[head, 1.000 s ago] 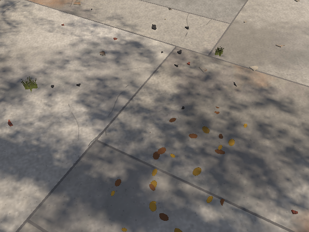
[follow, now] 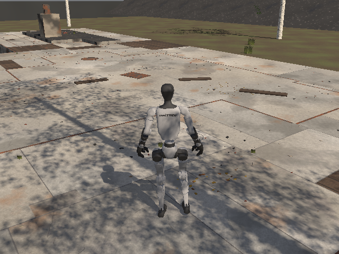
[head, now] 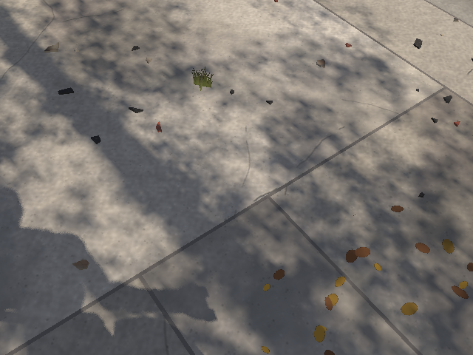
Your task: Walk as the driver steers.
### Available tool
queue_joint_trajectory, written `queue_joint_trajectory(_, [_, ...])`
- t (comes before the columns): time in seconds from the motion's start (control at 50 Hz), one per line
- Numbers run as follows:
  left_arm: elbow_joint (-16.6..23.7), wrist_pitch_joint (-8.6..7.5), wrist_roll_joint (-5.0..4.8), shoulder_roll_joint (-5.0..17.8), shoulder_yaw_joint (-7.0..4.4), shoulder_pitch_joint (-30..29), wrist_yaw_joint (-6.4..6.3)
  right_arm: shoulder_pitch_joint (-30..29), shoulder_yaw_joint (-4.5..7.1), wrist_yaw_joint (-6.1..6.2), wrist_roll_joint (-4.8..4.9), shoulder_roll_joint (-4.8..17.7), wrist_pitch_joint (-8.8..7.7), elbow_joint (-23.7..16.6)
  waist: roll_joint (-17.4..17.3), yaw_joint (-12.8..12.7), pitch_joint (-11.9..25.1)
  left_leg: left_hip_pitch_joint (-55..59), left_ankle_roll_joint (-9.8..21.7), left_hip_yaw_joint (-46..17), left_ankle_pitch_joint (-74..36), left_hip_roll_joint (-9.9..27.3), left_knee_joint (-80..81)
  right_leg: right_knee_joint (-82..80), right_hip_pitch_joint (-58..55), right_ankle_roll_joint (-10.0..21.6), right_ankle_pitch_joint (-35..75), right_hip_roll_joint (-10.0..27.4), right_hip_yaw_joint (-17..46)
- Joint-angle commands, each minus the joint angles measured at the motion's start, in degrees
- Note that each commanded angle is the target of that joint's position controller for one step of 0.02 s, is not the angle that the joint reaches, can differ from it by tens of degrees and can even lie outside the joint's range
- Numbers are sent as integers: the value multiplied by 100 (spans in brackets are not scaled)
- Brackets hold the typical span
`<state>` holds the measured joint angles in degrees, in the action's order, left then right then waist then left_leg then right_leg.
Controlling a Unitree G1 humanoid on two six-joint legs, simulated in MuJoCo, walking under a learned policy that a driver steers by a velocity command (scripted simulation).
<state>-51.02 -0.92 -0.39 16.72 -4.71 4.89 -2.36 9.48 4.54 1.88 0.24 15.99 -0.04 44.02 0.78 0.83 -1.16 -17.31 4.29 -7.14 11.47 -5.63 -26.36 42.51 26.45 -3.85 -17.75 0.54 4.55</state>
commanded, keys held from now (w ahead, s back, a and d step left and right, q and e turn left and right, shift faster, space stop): w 0.48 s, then no key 0.26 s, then e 0.26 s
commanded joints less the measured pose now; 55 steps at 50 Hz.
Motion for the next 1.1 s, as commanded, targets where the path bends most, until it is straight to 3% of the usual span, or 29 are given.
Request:
queue_joint_trajectory(0.02, [419,-209,-51,470,-55,-256,127,114,142,-6,-6,821,-53,-300,-1002,136,493,397,904,-1742,1453,1483,1016,-469,-295,151,-233,-67,-279])
queue_joint_trajectory(0.08, [213,-426,-73,356,-26,259,253,172,36,-8,-1,677,-74,-256,-801,-171,322,59,689,-1766,2003,1213,744,-1880,-1411,513,290,-133,-494])
queue_joint_trajectory(0.1, [92,-482,-25,487,-56,638,248,131,-30,-9,-6,493,-115,-288,-610,-317,411,-367,485,-1579,1963,992,292,-2038,-2125,688,302,254,-134])
queue_joint_trajectory(0.12, [-56,-513,67,774,-98,1297,230,39,-143,-28,-20,99,-173,-374,274,-451,614,-1062,134,-728,2002,407,-1307,-2431,-2860,1034,11,1272,1006])
queue_joint_trajectory(0.14, [-227,-519,158,1409,-255,1671,273,-187,-63,-34,129,323,-293,-709,1446,-401,163,-2577,-16,46,2470,-180,-2206,-3094,-3048,1888,-947,2150,3039])
queue_joint_trajectory(0.16, [-116,-576,96,1095,-210,1483,273,-392,54,-43,161,799,-393,-696,908,-448,-292,-3161,-84,-241,2191,269,-2961,-3186,-2934,2107,-1526,2316,3243])
queue_joint_trajectory(0.18, [-18,-589,15,778,-126,1257,236,-291,90,-99,167,864,-434,-604,715,-336,-377,-3341,-98,-258,1608,457,-3188,-3175,-2982,1885,-1614,2026,2723])
queue_joint_trajectory(0.22, [69,-558,-61,637,-67,1136,215,-272,78,-165,77,683,-461,-527,675,-290,-357,-3400,-212,113,837,790,-3201,-3347,-3015,1574,-1129,1671,2033])
queue_joint_trajectory(0.26, [30,-543,-13,513,-15,1318,205,-503,25,-218,33,426,-492,-583,609,-379,-290,-3063,-331,408,181,917,-2997,-3482,-2776,1473,-28,1381,1319])
queue_joint_trajectory(0.36, [-14,-465,-41,691,-30,1664,184,-1118,-128,-302,78,27,-535,-811,612,-620,-305,-2062,-484,884,-723,827,-1352,-3503,-2249,1374,1291,1011,264])
queue_joint_trajectory(0.42, [-52,-433,-91,824,-49,1915,209,-1355,-121,-377,136,134,-539,-921,667,-687,-401,-1591,-418,976,-804,721,-786,-3443,-2219,1387,1374,1200,250])
queue_joint_trajectory(0.48, [-56,-374,-141,932,-83,1881,208,-1185,-44,-427,162,387,-557,-972,762,-398,-371,-1145,-146,933,-567,658,-427,-3139,-2538,1275,2151,1484,301])
queue_joint_trajectory(0.52, [-17,-309,-106,897,-66,1776,180,2,160,-368,74,750,-545,-636,631,289,386,560,145,1109,-842,363,-81,-1571,-2451,965,4418,1083,-161])
queue_joint_trajectory(0.54, [106,-315,-5,738,4,1735,159,892,255,-305,-10,1038,-535,-455,372,662,1120,2131,395,541,-1651,986,-341,-241,-1553,704,3707,818,-329])
queue_joint_trajectory(0.56, [275,-391,54,46,229,2339,168,1449,360,-279,-192,1665,-491,-353,-1349,495,2194,4212,1369,-1954,-2314,2758,-162,2173,514,233,481,-85,-588])
queue_joint_trajectory(0.58, [77,-488,-24,362,149,2422,186,1500,240,-311,-131,1243,-445,-299,-1519,514,2699,3906,1634,-2990,-2904,3051,429,3083,708,204,-1761,-255,270])
queue_joint_trajectory(0.6, [175,-490,-170,747,26,2058,198,972,121,-330,-77,971,-433,-345,-1157,371,1729,3083,1397,-1903,-3325,2812,382,3433,1043,240,-1587,57,217])
queue_joint_trajectory(0.64, [244,-405,-67,593,38,1551,144,246,-8,-364,-24,550,-448,-365,-449,49,816,1689,1020,-644,-3731,2184,556,2798,943,268,-973,477,-105])
queue_joint_trajectory(0.66, [241,-310,-33,530,16,1574,108,26,-30,-378,-50,479,-473,-361,-529,-139,665,1144,910,-318,-3661,1980,776,2485,574,276,-725,607,-124])
queue_joint_trajectory(0.7, [173,-158,2,257,58,1801,84,-150,-37,-382,-147,446,-540,-261,-570,-369,685,471,977,19,-3929,1860,1042,2123,-85,219,-301,577,-185])
queue_joint_trajectory(0.74, [253,-99,50,192,73,1702,59,-318,-48,-341,-175,462,-577,-150,-618,-491,638,193,1024,309,-4065,1785,1144,1375,-288,151,53,569,-197])
queue_joint_trajectory(0.82, [461,-30,29,229,124,1055,98,-309,-11,-200,-177,648,-487,59,-649,-271,607,266,923,667,-3197,1805,1292,177,-523,157,906,547,-276])
queue_joint_trajectory(0.9, [870,64,-13,509,26,444,151,-77,88,-74,-89,924,-264,203,-510,-42,304,780,1005,425,-2069,2183,1251,48,37,269,333,482,-297])
queue_joint_trajectory(1.0, [1163,116,-48,382,-15,307,297,-89,148,63,58,987,-2,138,-521,-57,295,1416,781,442,-2311,2342,512,-698,3,458,-26,249,-659])
queue_joint_trajectory(1.02, [1150,99,-48,371,-32,446,330,-108,156,87,101,985,40,128,-509,-159,365,1371,589,618,-2398,2206,178,-1263,-382,553,488,122,-781])
queue_joint_trajectory(1.04, [1148,83,-21,572,-110,610,322,122,154,94,98,919,50,183,-291,-197,510,1190,249,885,-2123,1896,-359,-1800,-962,727,1515,115,-556])
queue_joint_trajectory(1.06, [1173,79,20,1154,-281,921,244,80,97,81,-64,706,1,37,695,-165,832,265,-226,1455,-1207,1330,-1756,-1891,-1980,1125,3557,922,643])
queue_joint_trajectory(1.08, [1216,70,113,1600,-368,1145,213,-221,2,54,-208,431,-61,-246,1782,-244,920,-1581,-686,1400,2348,267,-3205,-1958,-2897,2366,5376,2147,2453])
queue_joint_trajectory(1.1, [1250,0,120,1148,-241,1311,225,-437,30,-11,-176,587,-97,-252,940,-469,1348,-1854,-682,451,2891,376,-4061,-1982,-3059,2598,5217,2148,2392])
